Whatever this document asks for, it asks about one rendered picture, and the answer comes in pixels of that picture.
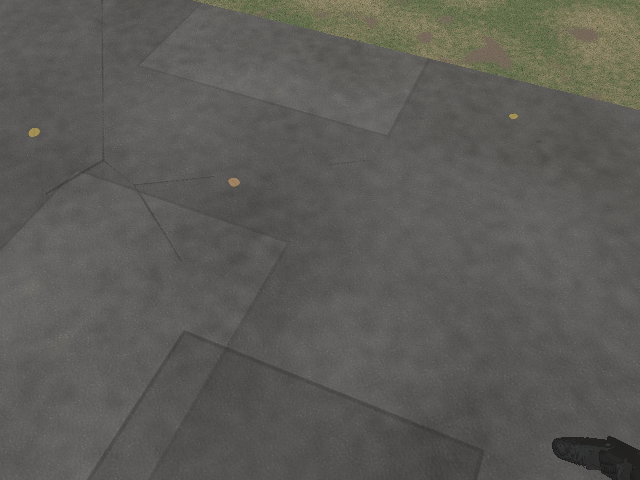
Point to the robot right hand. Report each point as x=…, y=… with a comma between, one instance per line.
x=614, y=458

